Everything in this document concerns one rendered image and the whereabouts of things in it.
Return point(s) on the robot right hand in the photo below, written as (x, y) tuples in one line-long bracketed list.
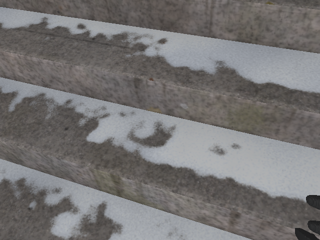
[(313, 225)]

